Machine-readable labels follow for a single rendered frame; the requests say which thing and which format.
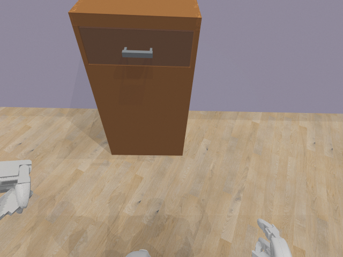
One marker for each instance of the robot left hand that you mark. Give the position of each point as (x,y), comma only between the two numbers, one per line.
(16,182)

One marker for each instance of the drawer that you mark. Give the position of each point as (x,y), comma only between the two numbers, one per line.
(104,45)

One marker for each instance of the cabinet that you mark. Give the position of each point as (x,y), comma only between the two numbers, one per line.
(143,108)

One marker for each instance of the handle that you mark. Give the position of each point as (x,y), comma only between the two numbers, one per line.
(137,53)

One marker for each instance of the robot right hand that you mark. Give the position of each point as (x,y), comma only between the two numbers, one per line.
(277,247)

